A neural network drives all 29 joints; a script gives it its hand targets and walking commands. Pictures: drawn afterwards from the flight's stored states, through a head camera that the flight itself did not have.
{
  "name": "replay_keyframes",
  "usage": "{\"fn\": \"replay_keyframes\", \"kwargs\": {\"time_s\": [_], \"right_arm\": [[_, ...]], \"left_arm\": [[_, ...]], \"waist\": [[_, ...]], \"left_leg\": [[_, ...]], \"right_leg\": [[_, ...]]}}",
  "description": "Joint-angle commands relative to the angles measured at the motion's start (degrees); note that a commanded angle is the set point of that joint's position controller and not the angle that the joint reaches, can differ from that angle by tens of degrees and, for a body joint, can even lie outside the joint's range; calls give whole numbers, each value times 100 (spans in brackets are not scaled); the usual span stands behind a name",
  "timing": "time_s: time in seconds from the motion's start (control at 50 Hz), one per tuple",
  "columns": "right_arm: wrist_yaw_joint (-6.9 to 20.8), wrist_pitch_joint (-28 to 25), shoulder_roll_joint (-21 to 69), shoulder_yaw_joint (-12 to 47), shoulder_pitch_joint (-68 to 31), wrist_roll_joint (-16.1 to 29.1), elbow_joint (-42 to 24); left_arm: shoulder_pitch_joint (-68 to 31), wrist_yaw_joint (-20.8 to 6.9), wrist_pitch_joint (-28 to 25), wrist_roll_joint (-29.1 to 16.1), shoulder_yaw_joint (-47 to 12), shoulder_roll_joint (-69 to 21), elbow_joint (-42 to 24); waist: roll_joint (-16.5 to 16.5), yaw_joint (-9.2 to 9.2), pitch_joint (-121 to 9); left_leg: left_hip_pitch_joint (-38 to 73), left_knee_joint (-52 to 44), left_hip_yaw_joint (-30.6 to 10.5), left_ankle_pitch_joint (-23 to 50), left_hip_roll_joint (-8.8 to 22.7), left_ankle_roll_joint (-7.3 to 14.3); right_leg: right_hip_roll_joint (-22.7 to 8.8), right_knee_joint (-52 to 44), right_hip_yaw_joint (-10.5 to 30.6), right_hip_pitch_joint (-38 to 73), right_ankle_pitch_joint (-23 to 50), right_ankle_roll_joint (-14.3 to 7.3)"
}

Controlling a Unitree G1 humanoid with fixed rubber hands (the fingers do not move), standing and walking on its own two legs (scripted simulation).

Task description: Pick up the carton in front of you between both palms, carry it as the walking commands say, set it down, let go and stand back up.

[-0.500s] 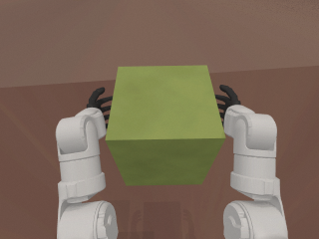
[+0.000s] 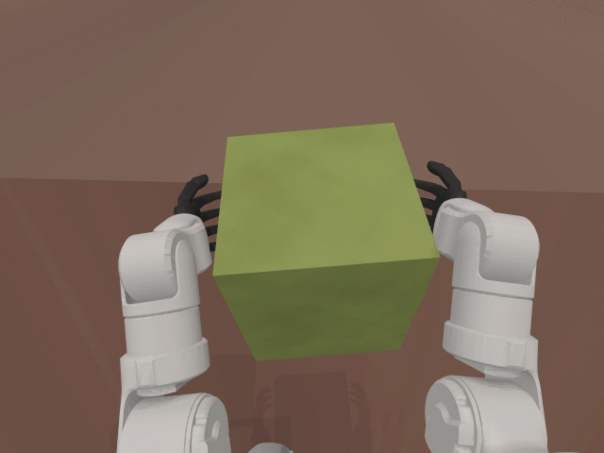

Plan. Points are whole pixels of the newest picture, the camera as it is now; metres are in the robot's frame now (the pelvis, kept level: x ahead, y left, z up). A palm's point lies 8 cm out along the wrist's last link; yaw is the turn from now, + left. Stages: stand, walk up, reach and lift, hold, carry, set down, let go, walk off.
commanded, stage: carry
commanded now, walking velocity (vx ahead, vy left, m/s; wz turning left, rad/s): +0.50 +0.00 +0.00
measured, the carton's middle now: (319, 250) +0.37 +0.04 +0.07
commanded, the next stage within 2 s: none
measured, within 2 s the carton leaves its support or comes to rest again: neither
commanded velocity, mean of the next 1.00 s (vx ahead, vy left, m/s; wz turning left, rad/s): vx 0.50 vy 0.00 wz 0.00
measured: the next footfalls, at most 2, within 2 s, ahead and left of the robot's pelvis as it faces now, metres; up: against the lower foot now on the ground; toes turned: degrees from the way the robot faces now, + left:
left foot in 0.20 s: +0.32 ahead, +0.12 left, +0.04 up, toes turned +7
right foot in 0.60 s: +0.58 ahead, -0.10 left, +0.08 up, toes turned -8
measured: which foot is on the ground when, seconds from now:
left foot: up 0.00-0.18, down 0.20-0.62, up 0.64-0.96, down 0.98-1.00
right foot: down 0.00-0.24, up 0.26-0.58, down 0.60-1.00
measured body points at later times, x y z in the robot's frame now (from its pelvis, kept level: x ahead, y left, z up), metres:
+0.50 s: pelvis +0.32 +0.03 +0.05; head +0.35 +0.03 +0.50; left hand +0.71 +0.14 +0.20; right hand +0.67 -0.16 +0.20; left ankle +0.28 +0.12 -0.68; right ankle +0.42 -0.09 -0.60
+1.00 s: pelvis +0.66 +0.01 +0.09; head +0.66 +0.01 +0.54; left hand +1.03 +0.17 +0.26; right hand +1.02 -0.13 +0.26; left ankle +0.78 +0.10 -0.61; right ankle +0.54 -0.09 -0.64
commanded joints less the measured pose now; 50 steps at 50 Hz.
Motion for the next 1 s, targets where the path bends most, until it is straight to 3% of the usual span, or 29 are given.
{"fn": "replay_keyframes", "kwargs": {"time_s": [0.0,0.06,0.12,0.14,0.18,0.2,0.22,0.24,0.28,0.3,0.34,0.42,0.48,0.52,0.54,0.56,0.58,0.6,0.62,0.64,0.66,0.68,0.72,0.76,0.84,0.9,0.92,0.96,0.98], "right_arm": [[523,-218,4590,3360,-3516,1010,-132],[429,-197,4317,3387,-3382,916,-211],[419,-84,4161,3474,-3219,960,-111],[439,-48,4179,3512,-3232,1016,-67],[497,-22,4293,3572,-3137,1170,173],[529,-25,4336,3569,-3024,1277,287],[537,-61,4318,3638,-3184,1355,274],[599,-66,4678,3799,-3358,1521,212],[748,-126,5298,4299,-4231,2167,-428],[811,-188,5527,4495,-4635,2443,-632],[885,-298,5773,4708,-5013,2811,-901],[883,-359,5480,4650,-4742,2927,-991],[818,-265,5086,4442,-4309,2712,-720],[786,-176,4879,4260,-4025,2500,-426],[770,-132,4789,4162,-3894,2382,-308],[747,-81,4709,4060,-3740,2256,-193],[717,-35,4581,3945,-3660,2104,-111],[696,11,4578,3791,-3515,1960,-121],[673,49,4476,3630,-3632,1834,-144],[640,37,4575,3603,-3690,1679,-29],[622,7,4594,3447,-3594,1531,21],[612,-32,4676,3373,-3524,1415,32],[574,-134,4756,3336,-3565,1203,-39],[526,-211,4695,3413,-3605,1093,-160],[405,-172,4330,3483,-3386,992,-260],[419,-47,4197,3560,-3241,1061,-132],[445,-14,4222,3590,-3260,1122,-73],[505,2,4336,3620,-3154,1281,204],[537,-5,4390,3616,-3042,1384,294]], "left_arm": [[-5207,-969,-214,-2680,-4224,-5748,-1032],[-4895,-927,-181,-2601,-4062,-5450,-857],[-4373,-874,-67,-2320,-3802,-5137,-430],[-4248,-864,-32,-2212,-3726,-5086,-289],[-4040,-838,45,-2005,-3602,-5023,-68],[-4021,-818,79,-1852,-3505,-4916,-8],[-3820,-815,120,-1703,-3315,-4961,3],[-4033,-795,121,-1581,-3265,-4837,-5],[-3893,-744,59,-1299,-3024,-4957,16],[-3783,-714,19,-1148,-2959,-4986,55],[-3676,-654,-73,-905,-2902,-4954,-22],[-3544,-512,-163,-700,-2986,-4615,-317],[-3451,-461,-70,-713,-3068,-4341,-400],[-3475,-481,32,-800,-3134,-4272,-326],[-3456,-505,74,-868,-3165,-4280,-246],[-3428,-533,101,-939,-3188,-4330,-107],[-3305,-557,119,-1048,-3187,-4355,77],[-3360,-566,109,-1119,-3219,-4321,82],[-3477,-599,103,-1300,-3324,-4600,103],[-3817,-667,106,-1541,-3488,-4814,-173],[-4246,-743,63,-1884,-3751,-5156,-444],[-4634,-814,-2,-2148,-3936,-5452,-700],[-5136,-914,-132,-2487,-4129,-5755,-948],[-5210,-969,-206,-2646,-4166,-5764,-1014],[-4733,-906,-148,-2519,-3969,-5344,-771],[-4227,-851,-25,-2210,-3711,-5038,-338],[-4115,-840,10,-2103,-3640,-4993,-205],[-3929,-812,85,-1895,-3517,-4929,6],[-3921,-792,114,-1735,-3410,-4809,58]], "waist": [[-394,-305,-2628],[-454,-277,-2396],[-745,-331,-2155],[-849,-474,-2176],[-660,-1064,-2659],[-127,-1451,-3207],[1717,-1426,-3590],[1723,-1384,-3118],[121,-1278,-2712],[-124,-1166,-2641],[221,-1031,-2676],[502,-1125,-2464],[641,-1102,-2213],[899,-895,-2176],[966,-673,-2300],[695,-365,-2551],[247,-74,-3065],[-1298,-123,-3663],[-1823,-22,-3336],[-980,-140,-3009],[-196,-122,-2854],[96,-197,-2768],[-115,-335,-2766],[-405,-331,-2647],[-485,-292,-2372],[-769,-363,-2123],[-859,-512,-2156],[-619,-1134,-2701],[42,-1533,-3200]], "left_leg": [[-1314,-331,-55,78,226,48],[-1117,-1695,124,277,347,-6],[-14,-3144,731,470,41,16],[585,-3445,1043,445,-179,81],[2760,-4181,1475,752,-666,275],[4381,-4256,590,336,-170,466],[5251,-5337,-3091,-923,1594,1407],[5274,-6036,-4335,329,1800,1647],[4781,-5170,-3093,2298,1789,1498],[4496,-5159,-2636,2349,1666,1234],[4251,-5394,-2010,1514,1489,896],[4283,-5719,-1424,1537,1512,1058],[3624,-5960,-605,1689,1328,892],[3246,-5874,-150,2232,1243,722],[3051,-5395,62,3098,1218,617],[2739,-4425,556,4111,1023,400],[1966,-3115,780,3999,787,129],[406,-1288,649,2164,270,-274],[-781,-156,137,-439,-490,-330],[-1275,697,-347,-394,-188,-142],[-1435,992,-333,-252,-8,-60],[-1435,798,-329,-114,162,0],[-1157,189,-289,108,282,68],[-1282,-78,-87,131,269,63],[-1099,-1747,149,397,414,-6],[-51,-3124,815,476,74,33],[556,-3414,1115,440,-158,101],[2854,-4137,1481,706,-645,299],[4373,-4362,262,3,57,498]], "right_leg": [[-1639,-1212,2519,2987,1217,-990],[-1579,-1448,1870,2781,1382,-983],[-1378,-1580,1140,2252,1790,-727],[-1361,-1400,939,2075,2441,-623],[-1093,175,127,1430,4255,-246],[-910,1535,19,486,3522,17],[-113,3358,162,-1103,1561,395],[354,4423,735,-2144,-590,352],[-105,5316,1071,-2675,-375,177],[-241,5063,1076,-2678,-255,97],[-353,4379,1028,-2434,2,18],[-475,3403,725,-2710,178,90],[-445,1673,372,-1746,337,118],[-93,950,-278,-709,394,54],[189,748,-570,54,443,9],[451,250,-830,1188,639,-89],[270,202,-262,2813,418,-241],[-1569,-708,3184,4000,-978,-1015],[-1942,-1751,5169,4100,-91,-1488],[-1990,-1319,4659,3965,875,-1504],[-1945,-862,3967,3638,1820,-1433],[-1837,-746,3441,3302,2138,-1236],[-1642,-981,2851,2932,1251,-891],[-1645,-1196,2555,2816,925,-944],[-1562,-1476,1726,2649,1209,-946],[-1386,-1578,1059,2222,1734,-700],[-1368,-1352,863,2065,2475,-596],[-1060,392,15,1385,4290,-198],[-861,1897,16,369,3198,68]]}}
